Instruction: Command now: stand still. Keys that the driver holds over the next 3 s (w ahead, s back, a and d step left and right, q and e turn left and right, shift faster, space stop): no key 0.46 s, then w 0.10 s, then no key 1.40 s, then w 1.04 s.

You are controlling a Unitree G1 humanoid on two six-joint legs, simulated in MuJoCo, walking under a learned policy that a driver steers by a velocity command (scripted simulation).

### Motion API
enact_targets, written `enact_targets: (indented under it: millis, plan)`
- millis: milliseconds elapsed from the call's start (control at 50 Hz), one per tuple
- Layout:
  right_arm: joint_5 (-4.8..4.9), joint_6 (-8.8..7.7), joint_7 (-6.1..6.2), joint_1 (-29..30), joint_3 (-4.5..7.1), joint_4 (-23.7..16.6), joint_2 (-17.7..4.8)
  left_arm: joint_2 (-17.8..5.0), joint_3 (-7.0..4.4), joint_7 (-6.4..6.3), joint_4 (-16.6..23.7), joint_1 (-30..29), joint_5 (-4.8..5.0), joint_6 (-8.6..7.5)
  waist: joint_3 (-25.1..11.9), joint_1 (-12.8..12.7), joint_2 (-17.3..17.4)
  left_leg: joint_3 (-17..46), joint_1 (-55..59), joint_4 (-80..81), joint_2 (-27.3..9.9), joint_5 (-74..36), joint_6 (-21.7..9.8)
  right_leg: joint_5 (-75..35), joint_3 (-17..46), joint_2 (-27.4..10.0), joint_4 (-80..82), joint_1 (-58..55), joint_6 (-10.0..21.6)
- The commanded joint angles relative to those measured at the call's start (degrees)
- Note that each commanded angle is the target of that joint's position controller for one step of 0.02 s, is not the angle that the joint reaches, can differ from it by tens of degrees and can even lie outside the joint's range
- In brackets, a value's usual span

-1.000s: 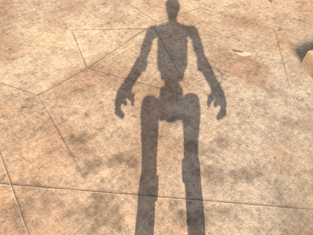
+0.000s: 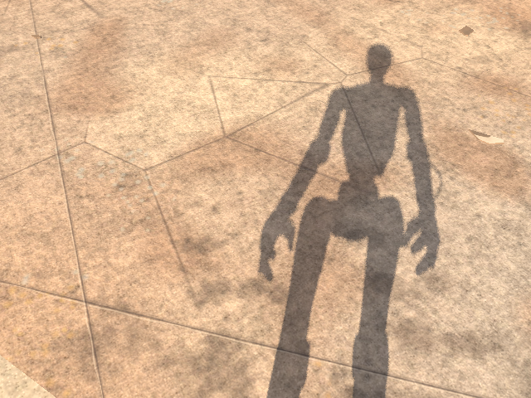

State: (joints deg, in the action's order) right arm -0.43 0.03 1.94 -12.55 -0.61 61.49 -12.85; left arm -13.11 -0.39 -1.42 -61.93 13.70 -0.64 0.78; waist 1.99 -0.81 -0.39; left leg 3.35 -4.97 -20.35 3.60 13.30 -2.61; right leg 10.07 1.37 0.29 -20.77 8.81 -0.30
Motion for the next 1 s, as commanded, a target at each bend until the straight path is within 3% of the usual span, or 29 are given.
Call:
enact_targets:
  millis: [20,460,480,520,560,600,620,640,660,680,700,720,780,840,1000]
  plan:
    - [0.00,-0.48,0.24,-1.45,0.80,-0.51,-5.87,-5.15,-0.64,-0.29,0.29,1.36,0.02,-0.40,0.73,0.13,0.71,6.35,-5.01,4.62,-7.57,-6.53,-1.17,-5.53,4.42,-4.74,1.74,-2.03,1.64]
    - [-0.07,-0.60,0.72,-6.55,0.15,3.46,-2.42,-2.06,0.17,-0.97,-4.01,3.89,0.09,-0.41,1.64,0.43,0.44,5.18,-4.98,3.01,-7.15,-8.75,-1.04,-6.10,4.30,-4.79,0.74,-0.69,1.87]
    - [-0.16,-0.56,0.70,-7.13,0.10,3.65,-2.15,-1.64,0.28,-0.95,-4.21,4.28,0.00,-0.37,0.49,0.56,0.61,5.19,-4.64,3.81,-6.75,-3.46,-1.21,-2.11,3.99,-4.23,0.89,-1.06,1.96]
    - [-0.23,-0.10,0.67,-7.84,1.09,3.56,-4.24,-2.26,-0.19,-0.81,-3.61,3.91,-0.31,-0.13,1.91,0.99,2.67,6.72,-6.30,4.63,-6.01,13.76,-3.04,10.96,1.63,-1.08,-3.07,1.80,2.82]
    - [-0.37,0.48,0.44,-10.53,2.18,3.47,-5.91,-1.76,-0.38,-0.18,-1.85,1.72,-1.08,-0.06,6.37,2.63,6.05,13.68,-7.34,8.09,-9.53,31.23,-6.72,20.32,-0.74,1.84,-10.26,11.14,3.63]
    - [-0.34,0.18,0.69,-10.84,1.93,3.42,-3.94,2.10,0.61,-0.08,-0.79,0.98,-1.57,-1.00,10.01,2.41,6.88,18.95,-9.09,10.09,-15.12,24.19,-9.11,11.87,-2.63,0.35,-14.06,13.22,3.35]
    - [-0.50,-0.29,0.77,-8.79,1.36,2.95,-2.46,2.96,0.87,-0.20,-1.23,2.98,-1.30,-1.57,9.22,0.65,6.24,17.38,-10.84,8.05,-15.09,14.17,-8.57,8.87,-1.59,-0.98,-11.30,9.36,3.55]
    - [-0.71,-0.77,0.72,-6.63,1.06,2.46,-1.99,2.81,0.95,-0.32,-1.99,5.87,-0.99,-2.08,7.49,-1.38,5.21,13.62,-12.09,4.68,-13.21,3.49,-6.69,5.04,-0.18,-1.58,-5.78,3.63,3.81]
    - [-0.86,-1.27,0.55,-5.43,0.96,1.94,-1.67,0.63,0.52,-0.53,-2.80,8.61,-0.82,-2.64,5.91,-2.20,3.17,9.06,-13.24,0.42,-10.11,-5.22,-4.26,-0.61,3.26,-3.13,-1.81,-1.55,4.14]
    - [-0.54,-1.45,0.39,-6.97,0.96,1.64,-0.78,-3.53,-0.46,-0.73,-3.14,8.72,-0.25,-2.89,5.28,-0.12,-2.38,3.35,-12.67,-3.08,-5.01,-6.46,-2.22,-9.18,6.94,-5.61,-1.76,-2.59,5.14]
    - [-0.39,-1.35,0.59,-9.10,0.64,2.46,0.04,-3.24,-0.27,-0.86,-3.39,9.46,-0.30,-2.95,2.91,0.32,-4.66,2.16,-10.56,-3.83,-4.34,-3.80,-0.94,-17.12,9.52,-8.69,-1.24,-4.63,6.61]
    - [-0.08,-1.14,0.94,-10.40,0.55,3.18,0.17,-1.64,0.15,-1.04,-3.55,9.75,-0.46,-2.88,1.93,0.55,-4.62,2.17,-9.11,-3.94,-4.56,-3.21,-0.23,-23.60,9.99,-9.82,-1.54,-6.50,7.18]
    - [0.50,-0.70,1.34,-11.15,0.85,3.86,-1.31,-1.03,0.26,-1.77,-2.63,7.95,-0.14,-2.53,-0.05,1.14,-2.81,2.62,-4.26,-2.42,-5.98,-11.46,0.39,-33.33,6.30,-7.79,-3.30,-7.85,5.94]
    - [0.57,-0.42,1.41,-11.03,0.63,4.10,-0.67,-1.10,0.01,-2.04,-2.63,8.11,0.36,-2.31,-1.59,1.19,-1.26,2.18,-1.08,-2.43,-6.92,-16.79,0.72,-33.00,4.44,-6.44,-3.29,-8.21,5.04]
    - [0.24,0.13,1.87,-9.60,0.47,4.56,-0.38,-0.32,-0.49,-1.98,-2.86,7.26,0.23,-1.73,-0.06,1.04,0.67,2.00,-0.09,-1.31,-7.99,-18.03,1.08,-27.90,3.67,-5.68,-2.15,-6.80,4.66]
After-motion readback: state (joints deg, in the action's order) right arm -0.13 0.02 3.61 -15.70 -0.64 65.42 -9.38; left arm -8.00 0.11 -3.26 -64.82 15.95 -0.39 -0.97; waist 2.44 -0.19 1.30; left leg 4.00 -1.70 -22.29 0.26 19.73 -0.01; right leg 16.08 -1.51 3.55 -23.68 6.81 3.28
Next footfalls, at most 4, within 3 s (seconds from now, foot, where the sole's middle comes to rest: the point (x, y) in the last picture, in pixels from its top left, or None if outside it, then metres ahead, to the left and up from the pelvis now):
2.66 right None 0.39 -0.08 -0.78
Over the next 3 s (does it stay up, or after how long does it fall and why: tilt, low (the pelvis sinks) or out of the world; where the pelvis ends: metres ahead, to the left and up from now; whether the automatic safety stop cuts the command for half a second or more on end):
stays up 0.42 -0.03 0.00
